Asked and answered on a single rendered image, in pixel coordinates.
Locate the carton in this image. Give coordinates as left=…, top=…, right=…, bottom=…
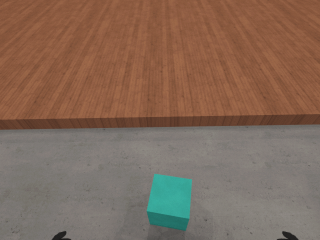
left=147, top=174, right=192, bottom=231

